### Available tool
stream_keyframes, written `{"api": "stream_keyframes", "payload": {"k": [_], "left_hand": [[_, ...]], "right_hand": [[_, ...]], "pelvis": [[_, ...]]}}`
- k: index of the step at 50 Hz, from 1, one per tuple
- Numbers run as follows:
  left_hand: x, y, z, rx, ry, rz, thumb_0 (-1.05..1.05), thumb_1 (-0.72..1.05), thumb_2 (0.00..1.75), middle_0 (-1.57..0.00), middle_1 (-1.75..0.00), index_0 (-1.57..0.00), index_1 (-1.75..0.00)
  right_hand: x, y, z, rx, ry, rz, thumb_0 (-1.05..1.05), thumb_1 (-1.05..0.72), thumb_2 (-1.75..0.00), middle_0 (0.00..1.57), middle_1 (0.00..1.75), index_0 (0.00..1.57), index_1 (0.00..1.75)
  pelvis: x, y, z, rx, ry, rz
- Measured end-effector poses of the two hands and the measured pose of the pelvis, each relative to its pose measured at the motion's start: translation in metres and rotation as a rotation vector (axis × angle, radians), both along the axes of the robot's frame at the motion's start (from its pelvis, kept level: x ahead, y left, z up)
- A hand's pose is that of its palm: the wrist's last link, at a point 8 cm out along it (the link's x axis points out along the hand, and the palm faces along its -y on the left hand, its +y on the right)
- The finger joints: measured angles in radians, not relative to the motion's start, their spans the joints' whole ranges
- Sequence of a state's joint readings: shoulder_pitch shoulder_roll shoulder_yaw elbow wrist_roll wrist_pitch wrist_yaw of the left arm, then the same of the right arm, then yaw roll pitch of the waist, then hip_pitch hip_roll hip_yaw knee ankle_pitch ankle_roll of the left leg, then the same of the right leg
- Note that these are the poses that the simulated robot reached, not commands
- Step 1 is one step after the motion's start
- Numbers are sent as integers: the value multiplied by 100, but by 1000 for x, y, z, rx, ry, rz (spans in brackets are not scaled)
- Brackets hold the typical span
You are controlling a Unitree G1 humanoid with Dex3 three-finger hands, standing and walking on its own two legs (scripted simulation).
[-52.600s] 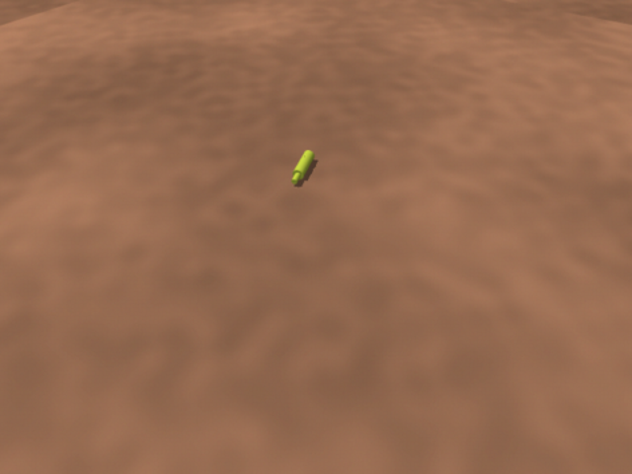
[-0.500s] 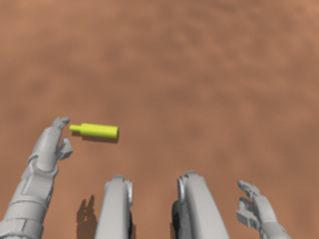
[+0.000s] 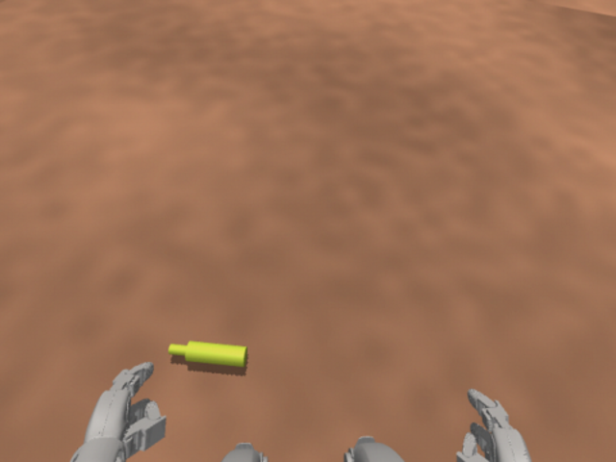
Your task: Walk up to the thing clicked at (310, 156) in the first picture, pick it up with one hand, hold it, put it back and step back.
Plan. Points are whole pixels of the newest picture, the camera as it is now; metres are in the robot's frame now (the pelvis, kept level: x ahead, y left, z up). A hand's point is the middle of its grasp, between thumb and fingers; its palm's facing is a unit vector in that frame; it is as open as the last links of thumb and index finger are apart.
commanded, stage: home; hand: left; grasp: from above
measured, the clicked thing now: (207, 352) +0.51 +0.25 -0.66
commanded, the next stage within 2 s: none
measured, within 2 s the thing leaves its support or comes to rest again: neither
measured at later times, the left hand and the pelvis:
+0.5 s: hand (143, 454) +0.17 +0.18 -0.02, palm faces +0.07 -0.98 -0.20, open 7.4 cm; pelvis +0.02 +0.00 +0.03, yaw +1 degrees
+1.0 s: hand (147, 443) +0.19 +0.18 -0.02, palm faces +0.05 -0.98 -0.20, open 7.4 cm; pelvis +0.03 +0.00 +0.03, yaw +1 degrees
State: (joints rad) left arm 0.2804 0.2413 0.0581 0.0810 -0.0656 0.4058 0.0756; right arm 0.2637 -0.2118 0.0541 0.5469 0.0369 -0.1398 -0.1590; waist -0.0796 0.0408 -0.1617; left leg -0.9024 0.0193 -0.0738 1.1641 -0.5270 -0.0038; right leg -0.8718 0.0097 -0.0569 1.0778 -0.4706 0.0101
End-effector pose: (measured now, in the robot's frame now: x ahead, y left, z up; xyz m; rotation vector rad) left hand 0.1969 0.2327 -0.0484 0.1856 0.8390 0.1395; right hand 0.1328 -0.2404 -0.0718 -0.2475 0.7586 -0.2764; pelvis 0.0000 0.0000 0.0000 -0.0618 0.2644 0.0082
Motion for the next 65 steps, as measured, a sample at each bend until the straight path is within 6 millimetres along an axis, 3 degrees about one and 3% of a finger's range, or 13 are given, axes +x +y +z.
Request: {"api": "stream_keyframes", "payload": {"k": [7, 13, 22, 40, 65], "left_hand": [[-26, -2, 43, -7, -18, 5, 1, 90, 90, -20, -30, -21, -30], [-40, 0, 58, -8, -18, 13, 1, 90, 90, -20, -30, -20, -30], [-42, 0, 53, -19, -5, 18, 1, 90, 90, -20, -30, -20, -30], [-29, -2, 55, -15, -11, 1, 1, 90, 90, -20, -30, -20, -30], [-33, -5, 55, -16, -11, -1, 1, 90, 90, -20, -30, -20, -30]], "right_hand": [[17, 2, 33, -7, -100, 2, 1, -90, -90, 20, 30, 20, 30], [38, 7, 48, -8, -180, 34, 1, -90, -90, 20, 30, 20, 30], [53, 10, 53, -16, -218, 81, 1, -90, -90, 20, 30, 20, 30], [39, 2, 42, -20, -147, 45, 1, -90, -90, 20, 30, 20, 30], [42, 0, 45, -19, -175, 48, 1, -90, -90, 20, 30, 20, 30]], "pelvis": [[13, 1, 23, 3, -61, 8], [18, 2, 30, 6, -88, 15], [19, 0, 30, 10, -100, 21], [27, 0, 30, 11, -92, 15], [24, -3, 29, 14, -97, 13]]}}
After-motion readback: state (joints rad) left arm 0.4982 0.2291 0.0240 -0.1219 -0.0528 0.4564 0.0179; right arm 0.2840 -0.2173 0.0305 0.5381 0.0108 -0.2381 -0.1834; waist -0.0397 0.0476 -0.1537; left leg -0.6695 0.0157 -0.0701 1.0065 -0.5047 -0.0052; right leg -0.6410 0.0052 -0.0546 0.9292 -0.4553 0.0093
